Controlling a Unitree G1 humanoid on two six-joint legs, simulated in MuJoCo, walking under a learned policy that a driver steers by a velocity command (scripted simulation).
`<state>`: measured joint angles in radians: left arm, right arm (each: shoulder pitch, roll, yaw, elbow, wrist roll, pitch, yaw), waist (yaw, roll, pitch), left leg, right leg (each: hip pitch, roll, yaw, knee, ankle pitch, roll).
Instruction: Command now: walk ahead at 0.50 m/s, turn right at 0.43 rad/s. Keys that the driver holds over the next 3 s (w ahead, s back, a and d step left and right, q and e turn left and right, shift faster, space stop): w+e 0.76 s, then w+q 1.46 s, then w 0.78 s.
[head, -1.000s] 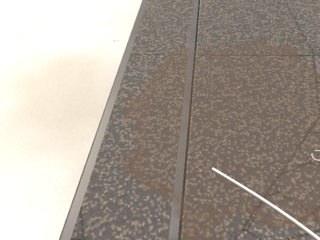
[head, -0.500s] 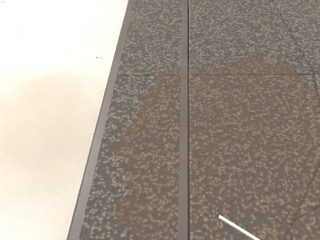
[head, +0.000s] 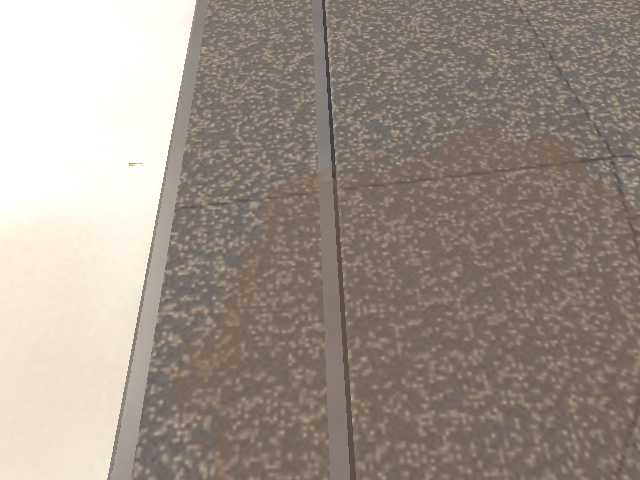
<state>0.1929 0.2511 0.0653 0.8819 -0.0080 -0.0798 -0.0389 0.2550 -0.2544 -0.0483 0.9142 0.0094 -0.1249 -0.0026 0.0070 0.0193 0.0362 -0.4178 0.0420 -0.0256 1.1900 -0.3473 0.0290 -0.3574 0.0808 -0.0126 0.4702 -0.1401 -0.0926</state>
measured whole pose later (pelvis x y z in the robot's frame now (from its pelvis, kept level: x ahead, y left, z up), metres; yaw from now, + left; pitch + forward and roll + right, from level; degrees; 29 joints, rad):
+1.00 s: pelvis +0.50 -0.12 -0.01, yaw -27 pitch +2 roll +1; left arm 0.12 0.25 0.05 0.67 0.00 -0.06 -0.03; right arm 0.32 -0.30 -0.05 0.91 0.04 -0.08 0.01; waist -0.04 0.02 0.04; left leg -0.32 0.06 -0.02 1.15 -0.46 0.01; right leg -0.41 -0.01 -0.07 0.57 -0.20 -0.05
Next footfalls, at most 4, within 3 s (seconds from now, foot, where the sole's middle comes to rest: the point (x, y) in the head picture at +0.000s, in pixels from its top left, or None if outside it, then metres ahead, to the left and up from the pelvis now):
0.38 left None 0.40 0.11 -0.77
0.90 right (472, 442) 0.54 -0.26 -0.77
1.44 left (400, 294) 0.91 -0.14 -0.77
1.92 right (476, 213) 1.17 -0.36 -0.77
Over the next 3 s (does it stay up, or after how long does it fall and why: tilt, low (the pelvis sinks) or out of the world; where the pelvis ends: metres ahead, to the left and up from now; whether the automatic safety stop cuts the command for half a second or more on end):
stays up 1.56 -0.11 -0.01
